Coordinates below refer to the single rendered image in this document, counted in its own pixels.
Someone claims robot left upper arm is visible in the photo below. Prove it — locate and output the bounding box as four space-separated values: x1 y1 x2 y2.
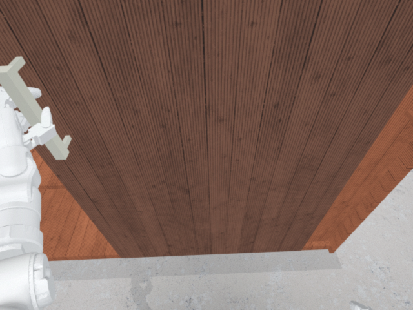
0 252 55 310

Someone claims robot left hand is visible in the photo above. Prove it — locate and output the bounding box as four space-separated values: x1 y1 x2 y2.
0 87 57 150

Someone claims robot left forearm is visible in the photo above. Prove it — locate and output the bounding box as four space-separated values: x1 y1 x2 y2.
0 146 43 260

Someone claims wardrobe door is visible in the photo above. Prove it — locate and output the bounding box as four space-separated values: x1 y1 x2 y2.
0 0 413 258
308 85 413 242

